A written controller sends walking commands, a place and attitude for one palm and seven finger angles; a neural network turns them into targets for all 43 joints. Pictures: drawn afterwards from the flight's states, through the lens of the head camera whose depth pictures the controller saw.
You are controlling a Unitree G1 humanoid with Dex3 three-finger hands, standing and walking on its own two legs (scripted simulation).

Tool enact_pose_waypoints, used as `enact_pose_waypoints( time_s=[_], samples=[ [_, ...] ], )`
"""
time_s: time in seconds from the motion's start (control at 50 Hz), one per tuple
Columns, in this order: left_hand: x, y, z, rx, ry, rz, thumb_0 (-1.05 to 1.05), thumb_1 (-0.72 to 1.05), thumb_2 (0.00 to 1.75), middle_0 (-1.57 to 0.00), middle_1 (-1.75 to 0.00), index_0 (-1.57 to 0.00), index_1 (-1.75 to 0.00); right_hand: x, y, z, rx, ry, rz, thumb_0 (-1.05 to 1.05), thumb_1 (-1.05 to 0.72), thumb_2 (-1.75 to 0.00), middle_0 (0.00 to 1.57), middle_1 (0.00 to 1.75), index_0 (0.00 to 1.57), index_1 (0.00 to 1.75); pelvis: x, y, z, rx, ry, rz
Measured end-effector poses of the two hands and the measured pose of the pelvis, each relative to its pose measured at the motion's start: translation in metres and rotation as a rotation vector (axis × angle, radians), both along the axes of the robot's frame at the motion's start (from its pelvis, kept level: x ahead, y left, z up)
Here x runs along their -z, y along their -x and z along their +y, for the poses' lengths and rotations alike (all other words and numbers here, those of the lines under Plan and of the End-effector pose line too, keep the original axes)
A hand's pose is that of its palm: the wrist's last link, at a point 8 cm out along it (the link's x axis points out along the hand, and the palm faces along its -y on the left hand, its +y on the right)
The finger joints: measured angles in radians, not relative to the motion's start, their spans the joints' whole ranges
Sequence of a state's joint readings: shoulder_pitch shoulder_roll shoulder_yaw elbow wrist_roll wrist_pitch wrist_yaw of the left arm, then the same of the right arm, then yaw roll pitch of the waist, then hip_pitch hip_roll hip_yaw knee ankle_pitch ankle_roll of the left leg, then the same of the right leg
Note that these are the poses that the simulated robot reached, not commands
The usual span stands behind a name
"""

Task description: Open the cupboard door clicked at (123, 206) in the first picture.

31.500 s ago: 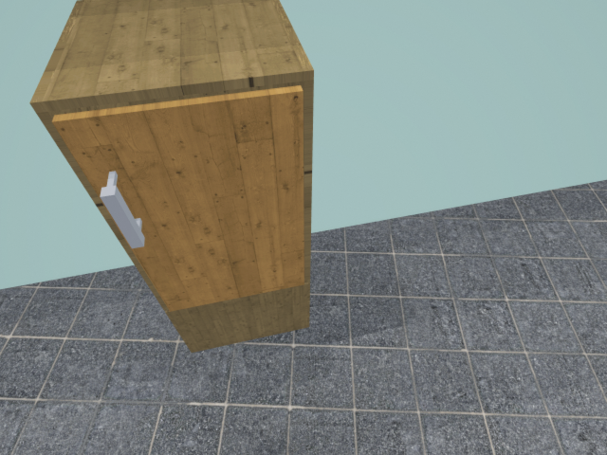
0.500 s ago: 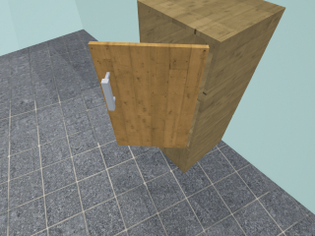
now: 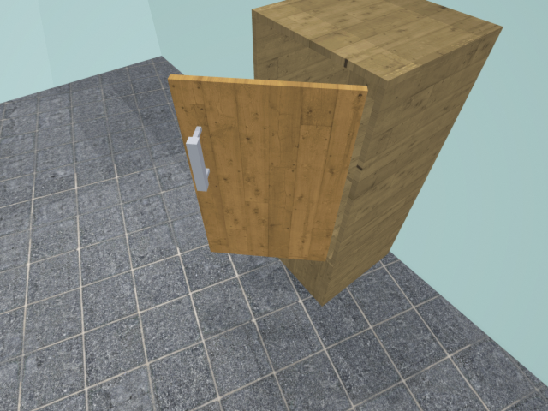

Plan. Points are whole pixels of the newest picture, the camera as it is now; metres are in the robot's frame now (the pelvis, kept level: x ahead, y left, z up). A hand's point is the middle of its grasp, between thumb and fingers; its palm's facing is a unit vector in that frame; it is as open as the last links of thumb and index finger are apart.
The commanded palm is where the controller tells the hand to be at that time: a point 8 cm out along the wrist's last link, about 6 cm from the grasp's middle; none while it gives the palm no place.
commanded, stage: come to a stop and stand still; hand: left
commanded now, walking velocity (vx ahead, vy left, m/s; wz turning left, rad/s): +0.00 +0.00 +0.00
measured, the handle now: (200, 159) +0.60 +0.20 -0.01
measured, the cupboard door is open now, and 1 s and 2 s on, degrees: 47 47 47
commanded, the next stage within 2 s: look again from close up in 0.10 s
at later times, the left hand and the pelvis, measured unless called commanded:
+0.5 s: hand out of the picture +0.01 +0.20 -0.17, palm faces +0.00 -0.97 -0.22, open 7.4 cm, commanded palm none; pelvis -0.01 +0.02 +0.00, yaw -1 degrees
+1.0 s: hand out of the picture +0.01 +0.18 -0.18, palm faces +0.00 -0.98 -0.18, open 7.4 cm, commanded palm none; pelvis +0.01 +0.01 -0.01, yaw -2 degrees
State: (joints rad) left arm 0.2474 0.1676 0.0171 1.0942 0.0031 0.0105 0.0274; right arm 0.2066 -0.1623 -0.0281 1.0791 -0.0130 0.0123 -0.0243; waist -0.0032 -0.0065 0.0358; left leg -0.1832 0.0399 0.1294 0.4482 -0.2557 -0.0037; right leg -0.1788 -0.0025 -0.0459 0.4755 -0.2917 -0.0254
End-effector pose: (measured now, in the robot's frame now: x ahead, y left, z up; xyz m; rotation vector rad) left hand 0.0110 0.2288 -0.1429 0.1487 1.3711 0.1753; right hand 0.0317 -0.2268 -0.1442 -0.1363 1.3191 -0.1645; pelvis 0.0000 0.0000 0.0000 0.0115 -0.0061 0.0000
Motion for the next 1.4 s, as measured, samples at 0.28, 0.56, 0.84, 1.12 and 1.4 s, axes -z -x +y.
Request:
enact_pose_waypoints(
  time_s=[0.28, 0.56, 0.84, 1.12, 1.4],
  samples=[
    [0.004, 0.023, -0.002, 0.031, 0.014, 0.015, 0.0, 0.91, 0.9, -0.2, -0.3, -0.2, -0.3, 0.004, 0.03, 0.012, -0.011, -0.014, 0.014, 0.0, -0.91, -0.9, 0.2, 0.3, 0.2, 0.3, 0.004, 0.008, 0.01, -0.002, 0.017, -0.001],
    [-0.003, 0.001, 0.017, 0.051, -0.018, -0.026, 0.0, 0.91, 0.9, -0.19, -0.3, -0.2, -0.3, 0.011, 0.052, 0.037, -0.003, -0.06, 0.071, 0.01, -0.92, -0.9, 0.2, 0.3, 0.2, 0.3, 0.003, 0.006, 0.02, 0.017, -0.001, -0.002],
    [0.003, 0.004, 0.01, 0.048, 0.008, 0.014, 0.0, 0.91, 0.9, -0.19, -0.3, -0.2, -0.3, 0.005, 0.039, 0.027, 0.009, -0.025, 0.066, 0.01, -0.91, -0.9, 0.2, 0.3, 0.2, 0.3, 0.002, -0.001, 0.017, 0.028, -0.001, -0.001],
    [0.013, 0.006, 0.001, 0.005, 0.041, 0.07, 0.0, 0.9, 0.9, -0.19, -0.3, -0.2, -0.3, 0.012, 0.017, 0.021, 0.0, -0.022, 0.087, 0.01, -0.91, -0.9, 0.2, 0.3, 0.2, 0.3, 0.012, -0.03, 0.014, 0.022, 0.005, 0.009],
    [0.004, -0.048, 0.011, 0.026, -0.017, 0.017, 0.01, 0.91, 0.9, -0.2, -0.3, -0.2, -0.3, 0.005, -0.016, 0.016, 0.038, 0.014, 0.064, 0.01, -0.93, -0.9, 0.2, 0.3, 0.2, 0.3, 0.004, -0.045, 0.013, 0.034, 0.003, 0.023]
  ],
)
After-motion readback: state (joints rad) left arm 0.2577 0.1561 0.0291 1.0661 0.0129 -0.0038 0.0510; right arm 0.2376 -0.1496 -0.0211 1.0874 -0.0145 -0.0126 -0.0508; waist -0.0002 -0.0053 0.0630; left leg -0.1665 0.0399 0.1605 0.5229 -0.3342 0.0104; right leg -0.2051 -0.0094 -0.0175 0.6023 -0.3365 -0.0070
